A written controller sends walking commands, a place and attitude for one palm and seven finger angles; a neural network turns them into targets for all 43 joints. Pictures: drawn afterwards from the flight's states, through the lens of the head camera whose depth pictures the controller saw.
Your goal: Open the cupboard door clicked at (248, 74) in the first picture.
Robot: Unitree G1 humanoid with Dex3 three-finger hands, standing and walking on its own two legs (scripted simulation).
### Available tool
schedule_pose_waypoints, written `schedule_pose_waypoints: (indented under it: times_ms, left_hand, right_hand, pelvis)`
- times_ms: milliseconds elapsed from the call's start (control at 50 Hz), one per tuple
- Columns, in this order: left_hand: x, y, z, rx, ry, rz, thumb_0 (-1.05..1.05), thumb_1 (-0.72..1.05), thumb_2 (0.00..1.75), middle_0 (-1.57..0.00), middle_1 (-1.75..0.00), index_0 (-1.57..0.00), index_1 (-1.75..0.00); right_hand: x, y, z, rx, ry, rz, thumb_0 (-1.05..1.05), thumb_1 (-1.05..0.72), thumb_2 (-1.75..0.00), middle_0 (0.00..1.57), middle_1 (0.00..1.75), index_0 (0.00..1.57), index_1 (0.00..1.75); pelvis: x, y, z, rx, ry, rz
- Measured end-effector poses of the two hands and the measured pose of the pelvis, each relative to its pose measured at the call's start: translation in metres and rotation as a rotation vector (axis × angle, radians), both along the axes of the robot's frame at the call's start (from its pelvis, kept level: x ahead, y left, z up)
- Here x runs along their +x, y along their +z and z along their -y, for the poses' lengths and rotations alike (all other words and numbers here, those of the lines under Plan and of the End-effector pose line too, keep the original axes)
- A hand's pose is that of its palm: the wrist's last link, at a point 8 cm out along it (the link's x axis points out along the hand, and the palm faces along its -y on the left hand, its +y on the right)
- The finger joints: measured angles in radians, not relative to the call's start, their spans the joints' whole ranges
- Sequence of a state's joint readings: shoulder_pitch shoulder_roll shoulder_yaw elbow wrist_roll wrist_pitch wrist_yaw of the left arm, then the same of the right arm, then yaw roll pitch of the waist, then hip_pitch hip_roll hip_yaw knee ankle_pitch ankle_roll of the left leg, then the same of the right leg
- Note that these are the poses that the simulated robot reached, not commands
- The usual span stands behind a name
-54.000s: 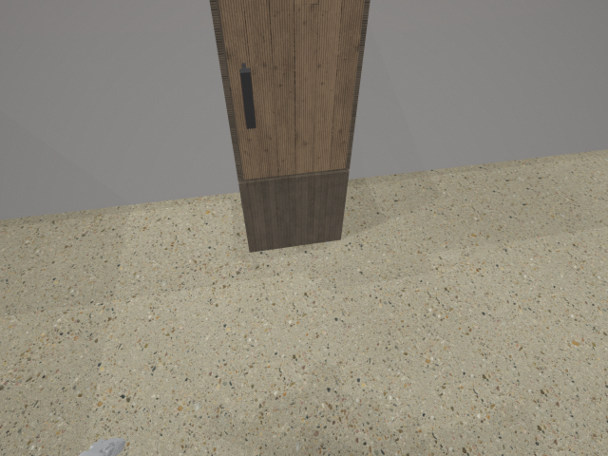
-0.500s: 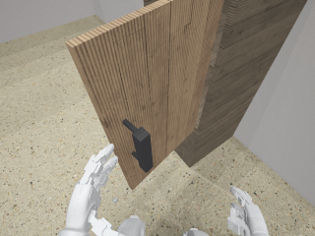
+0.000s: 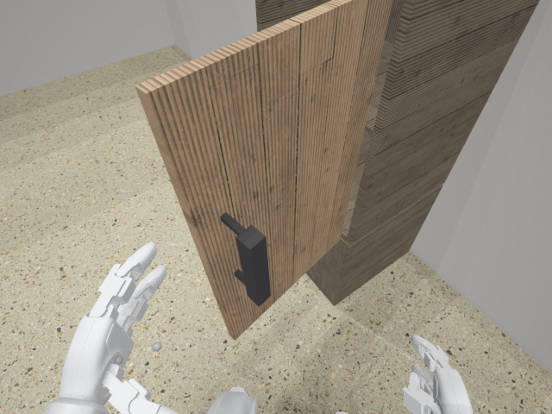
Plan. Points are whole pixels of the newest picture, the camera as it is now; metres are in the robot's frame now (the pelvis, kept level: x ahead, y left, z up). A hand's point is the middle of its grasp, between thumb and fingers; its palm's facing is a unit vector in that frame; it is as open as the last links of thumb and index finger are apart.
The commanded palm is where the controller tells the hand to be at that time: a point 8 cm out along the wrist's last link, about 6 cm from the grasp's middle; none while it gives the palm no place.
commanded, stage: draw the hand back to the body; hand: left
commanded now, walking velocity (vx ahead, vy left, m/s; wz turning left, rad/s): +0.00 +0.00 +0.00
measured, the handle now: (245, 260) +0.32 +0.07 +0.06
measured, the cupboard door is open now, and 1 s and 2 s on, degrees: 100 100 100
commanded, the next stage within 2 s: step back with the hand held close in 1.36 s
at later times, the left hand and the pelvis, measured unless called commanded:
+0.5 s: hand (75, 324) +0.19 +0.22 +0.15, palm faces +0.20 -0.93 -0.32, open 14.8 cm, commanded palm +0.16 +0.27 +0.18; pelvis +0.02 +0.02 +0.05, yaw +0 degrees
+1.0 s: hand out of the picture +0.24 +0.29 +0.24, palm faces +0.43 -0.80 -0.42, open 8.9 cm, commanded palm +0.19 +0.33 +0.25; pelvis +0.04 +0.03 +0.08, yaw -2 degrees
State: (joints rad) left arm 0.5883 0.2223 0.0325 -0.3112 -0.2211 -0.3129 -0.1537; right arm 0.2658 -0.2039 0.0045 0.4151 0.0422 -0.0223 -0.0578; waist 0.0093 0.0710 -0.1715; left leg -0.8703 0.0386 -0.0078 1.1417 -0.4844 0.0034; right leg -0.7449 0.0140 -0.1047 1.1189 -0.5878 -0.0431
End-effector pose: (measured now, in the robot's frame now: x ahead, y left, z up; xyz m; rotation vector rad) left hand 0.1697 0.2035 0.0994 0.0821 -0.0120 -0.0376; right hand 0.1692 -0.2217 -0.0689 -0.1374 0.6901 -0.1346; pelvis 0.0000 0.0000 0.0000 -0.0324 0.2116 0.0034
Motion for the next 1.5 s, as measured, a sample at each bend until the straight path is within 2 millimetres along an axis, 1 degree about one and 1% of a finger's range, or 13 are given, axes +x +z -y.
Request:
schedule_pose_waypoints:
  times_ms: [60,220,300,380,560,740,900,1020,1100,1200,1260,1420,1500]
  left_hand:
    - [-0.002,0.011,-0.006,-0.008,0.004,-0.001,-0.02,-0.50,0.30,-0.15,-0.30,-0.15,-0.30]
    - [-0.004,0.020,-0.016,-0.016,-0.028,-0.046,-0.02,-0.50,0.30,-0.16,-0.30,-0.15,-0.30]
    - [-0.005,0.038,-0.031,0.004,0.000,0.004,-0.02,-0.47,0.31,-0.16,-0.30,-0.15,-0.30]
    - [-0.007,0.057,-0.043,0.144,0.123,-0.022,-0.02,-0.39,0.35,-0.16,-0.30,-0.15,-0.30]
    - [-0.006,0.073,-0.070,0.274,0.310,-0.099,-0.01,-0.13,0.46,-0.17,-0.30,-0.17,-0.30]
    - [0.012,0.119,-0.093,0.340,0.381,0.025,-0.01,0.18,0.59,-0.18,-0.30,-0.18,-0.30]
    - [0.022,0.141,-0.111,0.367,0.429,0.074,0.00,0.46,0.71,-0.20,-0.30,-0.19,-0.30]
    - [0.025,0.164,-0.120,0.394,0.477,0.150,0.00,0.66,0.80,-0.21,-0.30,-0.20,-0.30]
    - [0.026,0.167,-0.120,0.387,0.493,0.159,0.00,0.77,0.85,-0.21,-0.30,-0.20,-0.30]
    - [0.027,0.151,-0.110,0.351,0.468,0.095,0.01,0.85,0.88,-0.21,-0.30,-0.20,-0.30]
    - [0.025,0.148,-0.104,0.348,0.456,0.083,0.01,0.87,0.89,-0.21,-0.30,-0.20,-0.30]
    - [0.021,0.164,-0.098,0.378,0.469,0.140,0.01,0.89,0.90,-0.21,-0.30,-0.21,-0.30]
    - [0.021,0.163,-0.095,0.377,0.471,0.131,0.01,0.89,0.90,-0.21,-0.30,-0.21,-0.30]
  right_hand:
    - [-0.001,0.009,-0.003,0.003,-0.001,0.014,0.01,-0.90,-0.90,0.20,0.30,0.20,0.30]
    - [0.006,0.032,-0.003,-0.026,0.004,0.063,0.01,-0.90,-0.90,0.20,0.30,0.21,0.30]
    - [0.012,0.041,-0.005,-0.031,0.010,0.088,0.01,-0.90,-0.90,0.20,0.30,0.20,0.30]
    - [0.017,0.051,-0.010,-0.050,0.007,0.084,0.01,-0.90,-0.90,0.20,0.30,0.20,0.30]
    - [0.023,0.064,-0.028,-0.057,0.033,0.054,0.01,-0.90,-0.90,0.20,0.30,0.20,0.30]
    - [0.032,0.071,-0.039,-0.041,0.063,0.050,0.01,-0.90,-0.90,0.20,0.30,0.21,0.30]
    - [0.040,0.079,-0.037,-0.045,0.071,0.038,0.01,-0.90,-0.90,0.20,0.30,0.21,0.30]
    - [0.044,0.082,-0.030,-0.056,0.076,0.033,0.01,-0.90,-0.90,0.20,0.30,0.21,0.30]
    - [0.045,0.082,-0.024,-0.049,0.072,0.026,0.01,-0.90,-0.90,0.20,0.30,0.21,0.30]
    - [0.040,0.081,-0.017,-0.049,0.063,0.005,0.01,-0.90,-0.90,0.20,0.30,0.21,0.30]
    - [0.037,0.080,-0.012,-0.056,0.059,-0.003,0.01,-0.90,-0.90,0.20,0.30,0.21,0.30]
    - [0.036,0.079,-0.005,-0.049,0.056,0.008,0.01,-0.90,-0.90,0.20,0.30,0.21,0.30]
    - [0.036,0.077,-0.002,-0.039,0.055,0.007,0.01,-0.90,-0.90,0.20,0.30,0.21,0.30]
  pelvis:
    - [0.002,0.008,-0.002,-0.002,0.003,0.017]
    - [0.007,0.021,-0.008,-0.004,0.003,0.049]
    - [0.010,0.026,-0.010,-0.008,0.006,0.068]
    - [0.014,0.037,-0.013,-0.005,-0.003,0.092]
    - [0.022,0.058,-0.022,0.001,-0.004,0.150]
    - [0.033,0.073,-0.031,0.011,-0.014,0.202]
    - [0.039,0.081,-0.031,0.017,-0.026,0.235]
    - [0.041,0.085,-0.028,0.020,-0.029,0.251]
    - [0.040,0.087,-0.026,0.021,-0.032,0.259]
    - [0.039,0.088,-0.021,0.024,-0.035,0.262]
    - [0.039,0.089,-0.017,0.024,-0.035,0.266]
    - [0.037,0.089,-0.009,0.024,-0.032,0.282]
    - [0.035,0.090,-0.005,0.026,-0.032,0.282]
